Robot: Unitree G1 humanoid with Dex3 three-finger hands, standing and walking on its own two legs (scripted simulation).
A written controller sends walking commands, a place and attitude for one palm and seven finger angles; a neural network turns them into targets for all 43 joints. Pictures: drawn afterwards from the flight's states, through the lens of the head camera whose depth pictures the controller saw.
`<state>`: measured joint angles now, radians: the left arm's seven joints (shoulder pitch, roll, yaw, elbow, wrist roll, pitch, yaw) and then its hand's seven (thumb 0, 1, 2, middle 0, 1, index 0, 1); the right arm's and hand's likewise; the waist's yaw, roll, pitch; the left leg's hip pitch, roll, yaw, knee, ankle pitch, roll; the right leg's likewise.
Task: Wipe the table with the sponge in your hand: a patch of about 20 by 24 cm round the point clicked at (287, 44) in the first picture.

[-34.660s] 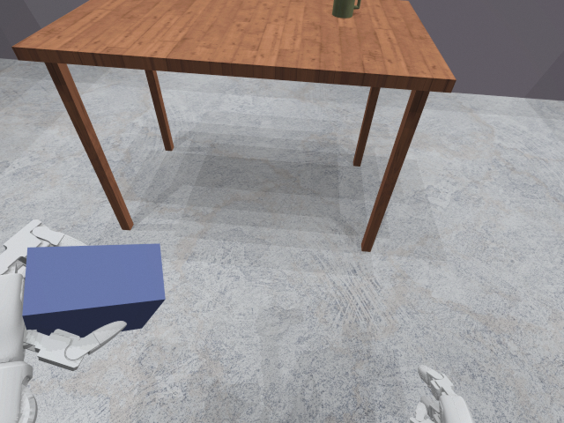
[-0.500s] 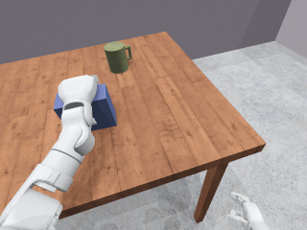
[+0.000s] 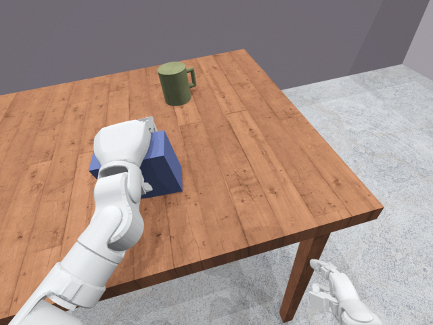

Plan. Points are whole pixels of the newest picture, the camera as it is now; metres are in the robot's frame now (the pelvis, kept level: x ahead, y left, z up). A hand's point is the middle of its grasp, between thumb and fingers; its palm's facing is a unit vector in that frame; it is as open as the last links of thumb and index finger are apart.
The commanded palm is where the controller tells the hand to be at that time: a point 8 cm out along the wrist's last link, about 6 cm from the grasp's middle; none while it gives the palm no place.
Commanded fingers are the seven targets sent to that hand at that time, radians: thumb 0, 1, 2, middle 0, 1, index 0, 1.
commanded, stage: wipe back along the third lane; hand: left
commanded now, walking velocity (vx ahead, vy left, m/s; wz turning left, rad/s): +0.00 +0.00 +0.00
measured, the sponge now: (144, 174) +0.35 +0.20 +0.11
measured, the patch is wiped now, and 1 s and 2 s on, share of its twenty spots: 0.90 0.90 0.90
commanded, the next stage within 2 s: slide back across to the middle lane in 0.48 s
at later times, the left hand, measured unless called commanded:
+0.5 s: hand (144, 181) +0.29 +0.16 +0.16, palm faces +0.24 -0.19 -0.95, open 10.4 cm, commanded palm +0.24 +0.16 +0.18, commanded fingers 0.00 0.10 1.30 -1.20 -1.60 -1.20 -1.60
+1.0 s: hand (123, 192) +0.26 +0.18 +0.17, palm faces +0.25 -0.23 -0.94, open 10.4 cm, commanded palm +0.21 +0.21 +0.21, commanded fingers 0.00 0.10 1.30 -1.20 -1.60 -1.20 -1.60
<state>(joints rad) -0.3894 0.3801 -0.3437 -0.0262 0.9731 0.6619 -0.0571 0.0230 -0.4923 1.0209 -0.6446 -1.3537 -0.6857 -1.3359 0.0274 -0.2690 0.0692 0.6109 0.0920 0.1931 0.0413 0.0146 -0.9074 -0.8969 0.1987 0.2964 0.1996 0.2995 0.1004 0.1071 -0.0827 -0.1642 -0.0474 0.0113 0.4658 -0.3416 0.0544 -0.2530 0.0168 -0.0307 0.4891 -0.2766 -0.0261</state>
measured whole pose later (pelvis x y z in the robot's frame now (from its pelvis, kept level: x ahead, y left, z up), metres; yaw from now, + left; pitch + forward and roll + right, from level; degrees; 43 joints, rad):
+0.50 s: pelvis -0.02 -0.02 +0.00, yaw -1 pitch +0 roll +0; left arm -0.18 0.37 -0.27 -0.24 0.92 0.64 0.00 0.02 -0.49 1.02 -0.64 -1.36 -0.69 -1.33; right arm 0.03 -0.27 0.06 0.58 0.09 0.23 0.03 0.02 -0.91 -0.90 0.20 0.30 0.20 0.30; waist 0.09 0.11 -0.06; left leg -0.14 -0.02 0.03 0.47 -0.33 0.03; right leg -0.24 0.04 -0.02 0.51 -0.26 -0.06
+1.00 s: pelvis -0.03 -0.05 +0.00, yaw -3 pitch -2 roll +1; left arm -0.06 0.50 -0.10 -0.35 0.78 0.64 -0.05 -0.01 -0.49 1.02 -0.65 -1.36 -0.69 -1.33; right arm 0.05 -0.29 0.06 0.58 0.08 0.21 -0.04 0.02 -0.91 -0.90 0.20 0.30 0.20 0.30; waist 0.08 0.10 -0.04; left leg -0.12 0.01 0.04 0.48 -0.33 0.00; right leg -0.24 0.08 0.00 0.53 -0.26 -0.09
